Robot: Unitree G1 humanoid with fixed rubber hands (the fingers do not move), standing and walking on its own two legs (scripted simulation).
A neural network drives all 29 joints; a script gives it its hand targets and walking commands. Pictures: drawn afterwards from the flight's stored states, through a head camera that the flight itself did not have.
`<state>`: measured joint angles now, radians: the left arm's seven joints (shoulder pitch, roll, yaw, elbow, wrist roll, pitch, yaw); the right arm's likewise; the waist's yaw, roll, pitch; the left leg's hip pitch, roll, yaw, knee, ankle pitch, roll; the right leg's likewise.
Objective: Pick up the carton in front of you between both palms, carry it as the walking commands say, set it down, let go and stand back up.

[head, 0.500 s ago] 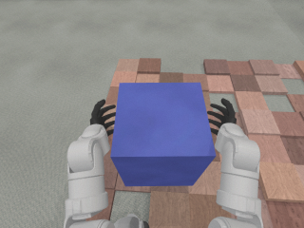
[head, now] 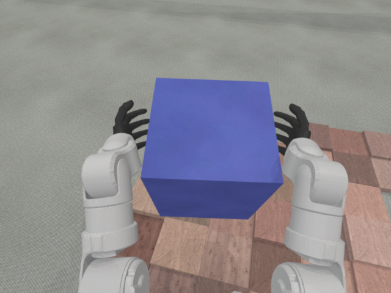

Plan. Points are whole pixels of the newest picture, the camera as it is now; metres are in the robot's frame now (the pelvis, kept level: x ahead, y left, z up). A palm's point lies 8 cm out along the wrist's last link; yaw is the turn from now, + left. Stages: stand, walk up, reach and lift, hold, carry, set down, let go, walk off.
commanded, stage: carry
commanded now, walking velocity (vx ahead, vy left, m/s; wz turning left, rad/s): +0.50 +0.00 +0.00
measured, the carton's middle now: (207, 157) +0.38 +0.01 +0.08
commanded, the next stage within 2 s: none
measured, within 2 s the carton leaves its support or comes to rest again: neither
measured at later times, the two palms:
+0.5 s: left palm (144, 76) +0.64 +0.19 +0.10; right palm (255, 79) +0.64 -0.11 +0.11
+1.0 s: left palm (173, 25) +0.95 +0.15 +0.12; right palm (259, 29) +0.95 -0.16 +0.11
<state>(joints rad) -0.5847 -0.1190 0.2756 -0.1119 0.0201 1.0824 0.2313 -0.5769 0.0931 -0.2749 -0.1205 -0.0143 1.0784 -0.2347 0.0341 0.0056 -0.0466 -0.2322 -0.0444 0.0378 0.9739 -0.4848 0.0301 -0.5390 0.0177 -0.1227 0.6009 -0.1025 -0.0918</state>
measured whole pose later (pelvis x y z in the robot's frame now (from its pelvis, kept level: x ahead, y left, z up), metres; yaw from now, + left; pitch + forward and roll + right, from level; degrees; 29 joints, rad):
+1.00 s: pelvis +0.61 +0.00 -0.02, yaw +0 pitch +4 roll +0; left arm -0.53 -0.14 0.27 -0.02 0.04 1.02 0.22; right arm -0.50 0.09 -0.26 -0.06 -0.03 1.04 -0.23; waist 0.03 0.02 -0.08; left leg -0.27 0.02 0.03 1.12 -0.53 0.00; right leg -0.46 0.00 -0.09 0.55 -0.28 -0.08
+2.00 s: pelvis +1.21 -0.02 +0.01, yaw -1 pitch +5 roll +0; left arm -0.45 -0.17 0.25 -0.04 0.05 0.98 0.20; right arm -0.46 0.13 -0.31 -0.03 -0.10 0.96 -0.21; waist 0.07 0.01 -0.09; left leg -0.60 0.02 0.08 0.62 -0.16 0.03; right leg -0.16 -0.01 -0.11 0.53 -0.45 -0.21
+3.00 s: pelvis +1.82 -0.06 -0.05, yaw -2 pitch +4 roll +0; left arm -0.48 -0.10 0.26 0.01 0.04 0.98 0.21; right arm -0.49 0.14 -0.29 0.05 -0.11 0.96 -0.21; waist 0.02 -0.02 -0.09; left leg -0.51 -0.05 0.12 0.59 -0.17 0.12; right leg -0.28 0.05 -0.02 1.15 -0.47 -0.05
